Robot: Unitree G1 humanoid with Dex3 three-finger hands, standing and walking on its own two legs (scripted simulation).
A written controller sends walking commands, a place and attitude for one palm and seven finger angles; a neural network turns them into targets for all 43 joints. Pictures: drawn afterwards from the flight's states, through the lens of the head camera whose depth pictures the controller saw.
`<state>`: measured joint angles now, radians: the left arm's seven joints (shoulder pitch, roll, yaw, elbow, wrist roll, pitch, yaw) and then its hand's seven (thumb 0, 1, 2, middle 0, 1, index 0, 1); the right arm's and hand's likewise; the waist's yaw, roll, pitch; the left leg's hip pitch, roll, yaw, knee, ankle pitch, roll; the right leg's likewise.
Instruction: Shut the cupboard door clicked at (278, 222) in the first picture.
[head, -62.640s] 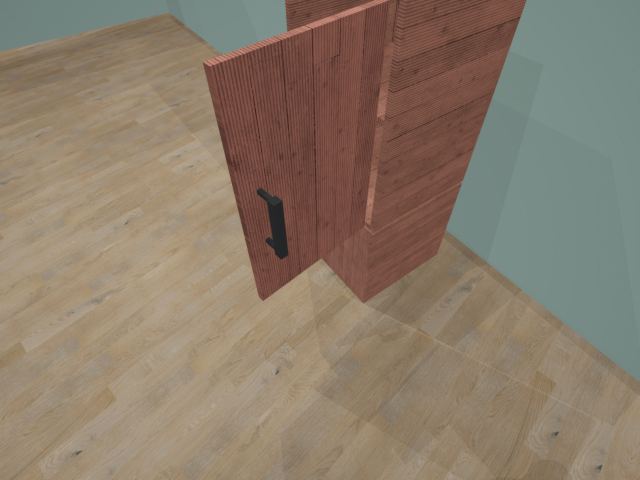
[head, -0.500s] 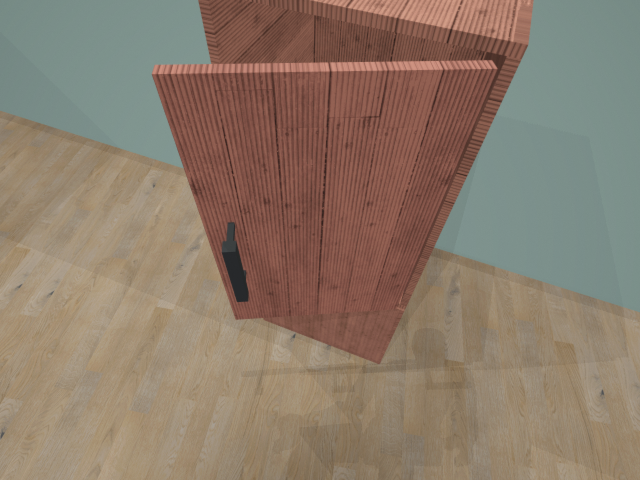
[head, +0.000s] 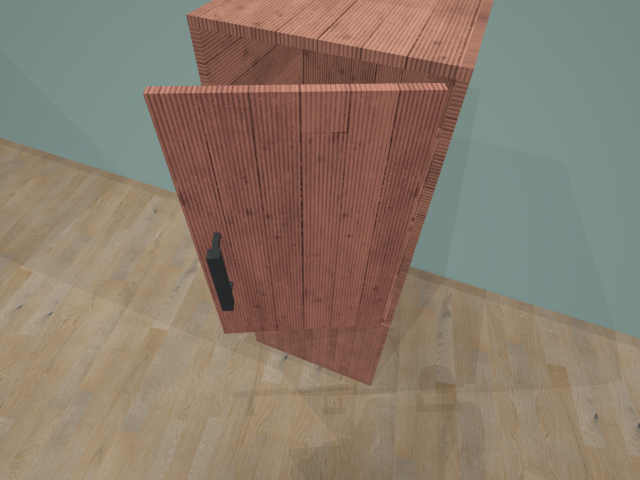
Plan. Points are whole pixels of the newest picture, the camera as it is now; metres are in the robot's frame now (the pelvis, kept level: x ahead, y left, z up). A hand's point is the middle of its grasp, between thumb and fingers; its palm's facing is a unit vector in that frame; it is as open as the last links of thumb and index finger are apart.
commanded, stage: look again from close up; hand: left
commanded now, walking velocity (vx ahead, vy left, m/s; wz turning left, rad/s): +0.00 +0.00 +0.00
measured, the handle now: (222, 273) +0.46 +0.19 -0.08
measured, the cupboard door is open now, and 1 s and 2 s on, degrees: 26 26 26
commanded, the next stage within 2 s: raise the hand and make a fist in 0.60 s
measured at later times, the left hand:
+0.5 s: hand out of the picture +0.02 +0.24 -0.18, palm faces -0.02 -0.98 -0.22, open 7.4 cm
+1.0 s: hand (159, 411) +0.20 +0.21 -0.03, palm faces +0.12 -0.99 -0.02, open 6.7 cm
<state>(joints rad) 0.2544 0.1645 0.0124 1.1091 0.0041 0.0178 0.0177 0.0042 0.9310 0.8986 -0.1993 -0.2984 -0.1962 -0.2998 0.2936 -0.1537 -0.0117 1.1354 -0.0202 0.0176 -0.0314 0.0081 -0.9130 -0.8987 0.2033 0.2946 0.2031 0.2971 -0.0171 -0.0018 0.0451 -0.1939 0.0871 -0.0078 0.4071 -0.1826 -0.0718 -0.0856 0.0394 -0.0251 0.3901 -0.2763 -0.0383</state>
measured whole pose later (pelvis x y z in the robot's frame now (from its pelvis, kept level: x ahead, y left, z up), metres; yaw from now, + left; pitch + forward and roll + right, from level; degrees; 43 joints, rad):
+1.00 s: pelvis -0.03 +0.02 -0.06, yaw -1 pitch +11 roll +1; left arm 0.31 0.17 0.19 0.21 -0.23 -0.54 -0.16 0.00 0.91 0.90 -0.31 -0.42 -0.31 -0.42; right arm 0.18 -0.21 -0.06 0.68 -0.01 -0.30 0.00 0.01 -0.91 -0.90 0.21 0.30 0.21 0.30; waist -0.02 -0.04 -0.14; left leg -0.75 0.03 0.03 0.94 -0.39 -0.02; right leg -0.69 -0.03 -0.02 1.00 -0.51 -0.01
